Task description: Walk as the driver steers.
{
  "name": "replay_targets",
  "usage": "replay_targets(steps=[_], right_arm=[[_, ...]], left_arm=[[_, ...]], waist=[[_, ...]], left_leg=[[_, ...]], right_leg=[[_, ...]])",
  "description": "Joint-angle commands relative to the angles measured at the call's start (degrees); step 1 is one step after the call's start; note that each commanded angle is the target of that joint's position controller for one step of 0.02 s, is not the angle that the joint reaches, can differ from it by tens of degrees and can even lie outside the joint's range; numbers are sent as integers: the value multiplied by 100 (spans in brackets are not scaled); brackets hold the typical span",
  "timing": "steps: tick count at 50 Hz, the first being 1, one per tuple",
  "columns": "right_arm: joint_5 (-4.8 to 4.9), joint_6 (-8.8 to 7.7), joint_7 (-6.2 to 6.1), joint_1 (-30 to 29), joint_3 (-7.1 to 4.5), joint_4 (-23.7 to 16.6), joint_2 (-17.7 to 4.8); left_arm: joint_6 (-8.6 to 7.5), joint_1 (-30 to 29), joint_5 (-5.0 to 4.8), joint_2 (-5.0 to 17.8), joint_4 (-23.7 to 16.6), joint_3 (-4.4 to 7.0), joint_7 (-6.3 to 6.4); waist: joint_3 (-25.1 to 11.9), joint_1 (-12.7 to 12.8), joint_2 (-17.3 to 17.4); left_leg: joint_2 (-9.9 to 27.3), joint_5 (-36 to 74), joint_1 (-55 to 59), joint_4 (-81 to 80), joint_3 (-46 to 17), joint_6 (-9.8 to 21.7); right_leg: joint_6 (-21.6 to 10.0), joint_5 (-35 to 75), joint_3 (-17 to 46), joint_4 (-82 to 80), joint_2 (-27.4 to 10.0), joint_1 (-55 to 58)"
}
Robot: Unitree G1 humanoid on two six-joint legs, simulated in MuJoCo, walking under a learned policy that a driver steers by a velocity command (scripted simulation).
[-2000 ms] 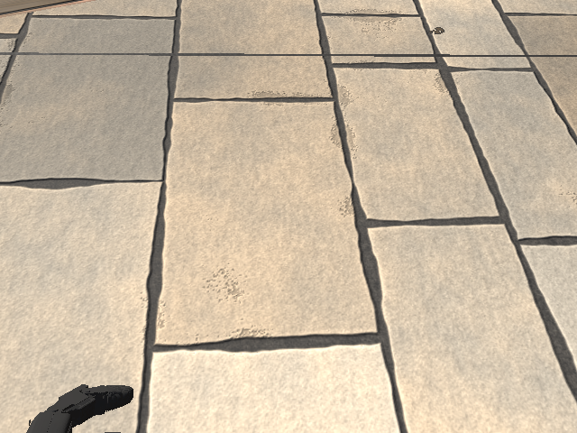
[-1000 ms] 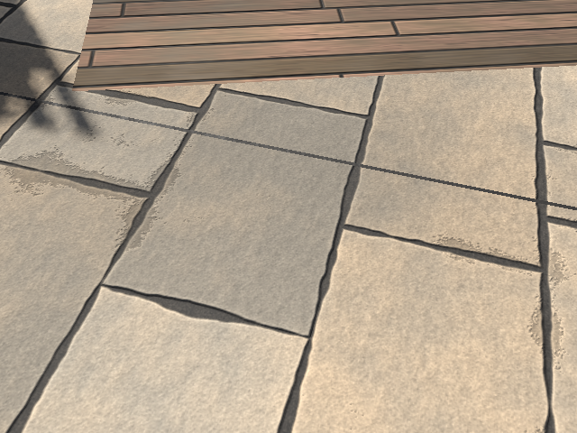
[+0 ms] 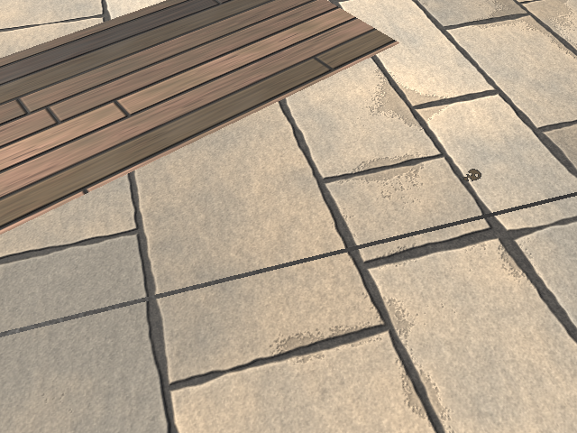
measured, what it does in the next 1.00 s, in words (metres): walks ahead, turning left: right foot, then left foot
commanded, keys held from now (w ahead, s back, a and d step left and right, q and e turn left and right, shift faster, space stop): w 0.02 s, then w+q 0.06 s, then q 0.52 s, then w+q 0.38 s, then w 0.02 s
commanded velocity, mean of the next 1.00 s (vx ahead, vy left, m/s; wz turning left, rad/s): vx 0.24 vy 0.00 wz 0.40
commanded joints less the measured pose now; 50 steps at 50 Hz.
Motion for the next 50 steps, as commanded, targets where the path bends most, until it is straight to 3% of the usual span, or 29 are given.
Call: replay_targets(steps=[1, 2, 3, 4, 5, 6, 8, 10, 14, 18, 21, 22, 23, 24, 25, 26, 27, 28, 30, 32, 34, 38, 41, 42, 43, 44, 45, 47, 50], right_arm=[[9, -68, 34, -376, -126, -315, -729], [-68, -103, 67, -495, 11, -363, -339], [-122, -221, 72, -515, 135, -641, 40], [-5, -288, 15, -727, -6, -727, -513], [67, -293, 11, -727, -96, -688, -755], [48, -266, 20, -678, -96, -592, -703], [-42, -167, 3, -567, -126, -466, -597], [-52, -60, -2, -448, -91, -410, -353], [-97, 41, 58, -982, 23, -663, -41], [-89, 58, 257, -1362, -31, -942, -192], [-115, 63, 348, -1055, -161, -990, -436], [-121, 45, 324, -627, -254, -893, -579], [-138, 40, 219, -194, -378, -838, -896], [-176, 78, 65, -10, -488, -931, -1505], [-238, 75, 59, -115, -421, -1097, -1479], [-178, 107, 70, -422, -362, -1214, -1140], [-96, 127, 44, -757, -294, -1237, -908], [-30, 171, 17, -961, -251, -1248, -769], [-91, 264, -35, -1277, -252, -1305, -789], [-141, 300, -98, -1286, -298, -1319, -855], [-84, 304, -169, -1297, -336, -1349, -947], [-52, 320, -194, -1187, -358, -1366, -1029], [-6, 376, -171, -1229, -315, -1376, -924], [-12, 384, -170, -1249, -275, -1391, -784], [-9, 368, -166, -1281, -173, -1438, -394], [38, 276, -137, -1318, -118, -1680, -162], [6, 183, -110, -1385, -202, -1740, -546], [-45, 187, -72, -998, -305, -1421, -780], [-78, 165, -19, -1058, -250, -1335, -489]], left_arm=[[-101, 560, -34, 581, -164, 228, 41], [-100, 1166, -17, 840, -82, 314, 117], [-66, 1562, 84, 1542, -94, 473, 161], [-117, 1859, 102, 1481, 22, 489, 127], [-188, 1595, 102, 1088, 7, 356, 107], [-238, 1271, 126, 799, -33, 265, 97], [-266, 709, 138, 585, -81, 201, 99], [-282, 540, 186, 587, -63, 228, 148], [-177, 367, 141, 759, 57, 296, 314], [-46, 522, 30, 973, 243, 382, 387], [48, 305, -69, 1080, 206, 443, 441], [76, 257, -89, 1037, 187, 433, 456], [45, 473, -29, 931, 189, 392, 438], [-9, 800, 312, 432, -15, 229, 369], [-61, 1025, 258, 510, -38, 156, 257], [-55, 686, 72, 928, -6, 263, 191], [-18, 342, 18, 917, -100, 258, 204], [45, 221, 81, 847, -65, 261, 272], [175, 252, 138, 809, -71, 278, 332], [167, 388, 141, 624, -26, 226, 323], [125, 237, 136, 564, -69, 194, 286], [-28, 47, 77, 628, -157, 223, 199], [-164, 383, 13, 561, -68, 267, 151], [-188, 717, 15, 625, 44, 320, 164], [-201, 1282, 69, 968, 141, 419, 217], [-187, 1369, 258, 1485, 145, 520, 191], [-246, 920, 314, 1448, 19, 536, 188], [-272, 476, 118, 895, -107, 392, 268], [-317, 747, 150, 758, 19, 322, 303]], waist=[[-129, 640, 661], [-322, 935, 140], [-526, 983, -1395], [-365, 1202, -1217], [85, 1033, -936], [239, 874, -837], [323, 596, -711], [160, 444, -617], [174, 517, -562], [29, 629, -548], [-142, 390, -510], [-362, 163, -343], [-679, -25, 85], [-1211, 226, 1508], [-2300, 268, 1584], [-2008, 70, 771], [-1354, 179, 501], [-868, 308, 105], [-467, 575, 375], [-575, 605, 627], [-614, 532, 801], [-559, 436, 949], [-367, 717, 893], [-265, 897, 769], [-308, 1062, 9], [-69, 903, -1286], [377, 706, -1222], [482, 509, -832], [489, 644, -643]], left_leg=[[969, -525, -1016, -310, -887, 838], [570, -535, -1681, 850, -505, 503], [-102, -1304, -3210, 2793, 235, 89], [-20, -1821, -3928, 3988, -249, 78], [187, -1399, -4142, 4376, -522, 157], [274, -934, -3991, 4377, -593, 166], [301, -416, -3486, 4057, -686, 38], [160, 35, -2991, 3852, -531, -125], [127, 1102, -2348, 2302, -109, -224], [60, 1210, -2032, 1489, 27, -22], [-185, 698, -1521, 1113, 251, 302], [-390, 1034, -872, 659, 352, 467], [-277, 2412, 163, 292, -38, 733], [1229, 5547, 1816, 762, -2016, 1555], [2194, 4919, 2555, 311, -3967, 2717], [1873, 3874, 2138, 74, -3380, 2462], [1541, 3057, 1506, -8, -2812, 2095], [1277, 2457, 796, -167, -2477, 1799], [864, 1916, -376, -403, -2115, 1550], [631, 773, -715, -614, -2036, 1544], [539, -698, -893, -796, -2211, 1514], [530, -1652, -1088, -771, -2574, 1348], [325, -2178, -1574, -500, -2637, 1108], [105, -2323, -2021, -186, -2496, 882], [-342, -2376, -2831, 1271, -1866, 486], [-956, -1846, -3967, 2757, -941, 337], [-388, -1322, -4305, 3576, -1160, 303], [-221, -505, -4248, 4059, -1015, 126], [-81, 340, -3930, 4504, -748, -59]], right_leg=[[-222, 153, -185, -637, 198, 1758], [-454, -227, 790, -1035, -526, 2653], [-1123, -1078, 2837, -1662, -1829, 3583], [-1666, -1898, 3774, -2021, -2204, 3264], [-1546, -1506, 3284, -2001, -2030, 2993], [-1344, -510, 2535, -1981, -1719, 2712], [-1022, 2105, 1323, -1957, -1387, 2248], [-907, 3603, 518, -1920, -1210, 1945], [-775, 3903, -413, -1917, -977, 1628], [-751, 3924, -506, -1544, -1225, 2034], [-604, 4613, -559, -626, -1272, 2159], [-446, 4605, -723, 142, -1064, 2038], [-122, 3744, -859, 1268, -667, 1461], [316, -749, -919, 3312, 92, -359], [488, -2738, 286, 4691, 743, -1245], [421, -2299, 725, 4803, 366, -1478], [369, -1854, 656, 4509, 189, -1622], [387, -1568, 605, 4018, 22, -1563], [428, -1227, 473, 3127, 24, -853], [482, -1036, 324, 2351, 137, -482], [490, -789, 316, 1731, 176, -274], [388, -605, 266, 888, 306, 166], [154, -186, 138, -264, 375, 1130], [25, -180, 202, -722, 207, 1722], [-280, -1101, 1286, -1335, -843, 2451], [-879, -2828, 3388, -2146, -1993, 2473], [-1179, -3387, 3889, -2383, -2229, 1980], [-825, -2518, 2727, -2307, -1694, 1997], [-637, -1066, 1448, -2430, -1298, 1789]])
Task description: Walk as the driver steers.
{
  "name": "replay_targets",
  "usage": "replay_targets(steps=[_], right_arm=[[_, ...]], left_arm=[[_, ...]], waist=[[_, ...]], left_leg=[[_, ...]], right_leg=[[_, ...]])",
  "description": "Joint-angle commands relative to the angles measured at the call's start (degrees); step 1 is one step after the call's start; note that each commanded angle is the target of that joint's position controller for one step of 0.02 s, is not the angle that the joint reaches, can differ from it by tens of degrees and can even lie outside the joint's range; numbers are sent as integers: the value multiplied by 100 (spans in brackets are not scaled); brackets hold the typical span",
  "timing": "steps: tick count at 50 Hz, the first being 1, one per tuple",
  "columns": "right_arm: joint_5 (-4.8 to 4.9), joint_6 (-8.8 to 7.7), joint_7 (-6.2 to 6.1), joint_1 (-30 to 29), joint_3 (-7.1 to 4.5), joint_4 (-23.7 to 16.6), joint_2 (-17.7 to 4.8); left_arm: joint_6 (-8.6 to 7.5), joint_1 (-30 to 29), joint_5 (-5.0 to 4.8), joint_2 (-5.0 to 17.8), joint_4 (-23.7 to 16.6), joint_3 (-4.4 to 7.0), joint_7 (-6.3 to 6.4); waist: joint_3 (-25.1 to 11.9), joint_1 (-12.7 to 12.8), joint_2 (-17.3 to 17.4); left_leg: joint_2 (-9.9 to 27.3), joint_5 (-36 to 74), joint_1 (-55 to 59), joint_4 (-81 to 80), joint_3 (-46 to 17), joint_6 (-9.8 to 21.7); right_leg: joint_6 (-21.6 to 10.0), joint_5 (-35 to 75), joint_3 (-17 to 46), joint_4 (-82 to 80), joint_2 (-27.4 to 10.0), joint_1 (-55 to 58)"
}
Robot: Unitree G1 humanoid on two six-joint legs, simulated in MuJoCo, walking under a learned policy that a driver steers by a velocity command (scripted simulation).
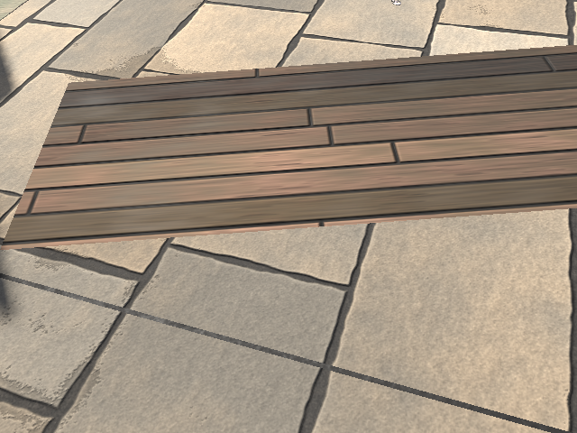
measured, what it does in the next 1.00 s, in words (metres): walks ahead: left foot, then right foot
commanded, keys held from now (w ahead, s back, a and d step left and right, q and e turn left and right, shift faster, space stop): w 0.20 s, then w+e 0.42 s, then no key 0.38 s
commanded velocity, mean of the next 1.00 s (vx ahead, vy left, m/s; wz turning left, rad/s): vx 0.38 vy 0.00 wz -0.10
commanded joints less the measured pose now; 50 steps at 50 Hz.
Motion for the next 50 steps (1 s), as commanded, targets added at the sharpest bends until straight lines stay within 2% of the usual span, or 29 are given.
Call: replay_targets(steps=[1, 5, 8, 11, 13, 14, 15, 16, 17, 18, 19, 20, 21, 22, 24, 26, 28, 31, 34, 37, 39, 40, 41, 42, 43, 44, 45, 48, 50], right_arm=[[-1, -135, 36, -360, -77, -399, -241], [25, -213, 97, -858, 9, -519, -87], [29, -282, 213, -1320, 115, -625, 88], [78, -339, 292, -1523, 130, -686, 40], [92, -399, 303, -1259, 55, -659, -146], [87, -422, 276, -658, -46, -492, -312], [60, -419, 210, 240, -207, -212, -626], [-55, -370, 98, 1359, -328, -41, -1070], [-145, -353, 76, 1463, -328, -12, -1417], [-148, -390, 81, 1400, -208, 22, -899], [-87, -413, 82, 1078, -110, 99, -646], [-60, -439, 94, 698, -40, 116, -424], [-76, -470, 111, 379, 0, 135, -249], [-123, -520, 113, 179, 20, 164, -133], [-140, -632, 100, 37, -7, 282, -94], [-163, -692, 69, 36, -51, 415, -175], [-167, -691, 25, 67, -76, 531, -249], [-126, -659, -36, 141, -118, 644, -436], [-34, -547, -85, 411, -152, 852, -612], [74, -411, -138, 420, -207, 945, -859], [93, -327, -166, 280, -186, 940, -848], [-40, -347, -173, 504, -89, 874, -618], [-263, -394, -56, 1402, 170, 833, 97], [-58, -429, 26, 1513, 133, 1150, -343], [157, -389, 40, 798, 31, 1000, -638], [122, -346, -16, 374, 69, 859, -534], [25, -269, -95, 166, 69, 890, -478], [-44, -6, -204, 633, 79, 1073, -275], [-93, 41, -265, 591, 122, 1118, -152]], left_arm=[[-156, -49, 38, 691, -307, 144, 32], [-129, 230, -8, 765, -102, 159, -15], [-81, 348, -117, 956, 69, 199, -36], [-25, 581, -236, 1082, 269, 227, -93], [41, 578, -284, 1192, 384, 245, -110], [63, 448, -304, 1232, 407, 239, -103], [45, 452, -290, 1098, 418, 187, -99], [-7, 406, -105, 659, 218, 16, -115], [-125, 841, -140, 77, 45, -149, -120], [-193, 468, -322, 721, 118, 38, -116], [-200, 104, -387, 865, -19, 105, -127], [-175, -69, -324, 788, -7, 99, -107], [-126, -125, -241, 722, 1, 117, -101], [-42, 14, -244, 616, 65, 119, -116], [92, 111, -263, 358, 111, 83, -131], [159, -76, -234, 296, 18, 82, -123], [151, -371, -208, 252, -112, 58, -150], [109, -1002, -182, 168, -320, -17, -286], [64, -1546, -104, 96, -623, -70, -401], [39, -1332, -51, 378, -721, 51, -475], [32, -220, -30, 766, -441, 267, -427], [68, 209, 1, 1176, -381, 370, -313], [97, -3, 123, 1534, -473, 320, -225], [96, 237, 79, 1138, -554, 209, -273], [110, -91, 30, 970, -548, 167, -305], [110, -517, -75, 765, -502, 110, -306], [111, -839, -90, 534, -506, 26, -287], [87, -1350, 97, 520, -465, 24, -278], [66, -1468, 118, 515, -382, 26, -242]], waist=[[596, 13, -895], [724, 198, -896], [808, 338, -976], [933, 391, -1033], [847, 102, -1129], [512, -319, -1056], [-123, -760, -846], [-1215, -1190, -46], [-1921, -835, 1506], [-1513, -1044, 870], [-730, -896, 804], [-344, -701, 496], [-24, -521, 526], [97, -336, 618], [245, -160, 431], [445, -117, 206], [593, -156, 128], [780, -360, 27], [951, -490, -96], [504, -249, 179], [-204, 395, 107], [-750, 506, -471], [-1618, -178, -1896], [-2849, 226, -1129], [-2106, 292, -737], [-1248, 129, -457], [-731, -10, -276], [-454, -498, -635], [-479, -515, -720]], left_leg=[[391, 686, -1371, 527, -113, -158], [474, 1130, -1139, -755, 76, -251], [587, 1229, -476, -1861, 549, -239], [514, 790, 177, -2606, 761, -22], [350, 498, 808, -3090, 797, 198], [205, 708, 1709, -3450, 882, 352], [221, 918, 3095, -3500, 809, 514], [1501, 1001, 5075, -3219, -542, 854], [2777, -132, 6076, -4005, -3083, 1588], [2681, -563, 5492, -4354, -3098, 1502], [2494, -338, 4865, -4420, -2148, 1308], [2217, 15, 4187, -4584, -1542, 1173], [1980, 344, 3645, -4797, -1053, 1099], [1828, 674, 3260, -4995, -643, 1033], [1790, 1431, 2923, -5233, -128, 1059], [1808, 1961, 2837, -5355, 287, 1073], [1749, 2128, 2891, -5418, 676, 1038], [1685, 2120, 2911, -5531, 1176, 933], [1782, 3340, 3175, -5200, 1378, 880], [1855, 4936, 3752, -4336, 1404, 695], [1509, 5185, 3618, -2717, 1570, 393], [1142, 3499, 2663, -1299, 1639, 87], [278, -2338, 650, 1008, 1295, -320], [168, -2667, 634, 1737, -45, -336], [448, -2306, 330, 1711, -66, -287], [662, -1863, 38, 1250, 123, -271], [820, -1543, 175, 870, 152, -299], [847, -970, 1484, -88, 263, -391], [827, -796, 1781, -898, 306, -430]], right_leg=[[-735, -637, 1307, -1663, -1301, 639], [-871, 100, 711, -1780, -1277, 827], [-885, 566, 384, -1781, -1285, 747], [-906, 872, 406, -1659, -1443, 792], [-872, 1806, 552, -1297, -1574, 921], [-758, 2867, 378, -664, -1457, 840], [-573, 3425, 79, 468, -1140, 442], [-307, 1650, -109, 2427, -817, -923], [-11, -1779, 250, 4185, 139, -2713], [-15, -1642, 903, 4849, -50, -3150], [-70, -1149, 766, 4907, -295, -3434], [-69, -650, 665, 4689, -509, -3259], [-40, -260, 656, 4427, -633, -3075], [-19, 24, 688, 4331, -723, -2744], [42, 279, 671, 4242, -709, -2586], [113, 573, 755, 3953, -680, -2798], [133, 1112, 768, 3269, -639, -2939], [40, 1894, 374, 2095, -548, -2685], [-117, 1862, 101, 1228, -353, -2418], [-357, 1362, -119, 895, 39, -1820], [-612, 1878, -254, 293, 420, -254], [-819, 4133, 449, 422, -163, 1178], [-2015, 6768, 2600, 966, -1873, 3181], [-2499, 6067, 3523, 484, -2287, 3293], [-2202, 5364, 2738, 207, -1924, 2681], [-1866, 4529, 2223, -10, -1626, 1886], [-1685, 4038, 1918, -257, -1445, 1058], [-1518, 3370, 1258, -813, -1101, -562], [-1494, 3183, 1008, -883, -1000, -769]])
Over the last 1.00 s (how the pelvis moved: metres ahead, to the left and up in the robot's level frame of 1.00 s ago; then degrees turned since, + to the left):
0.28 -0.02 0.00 29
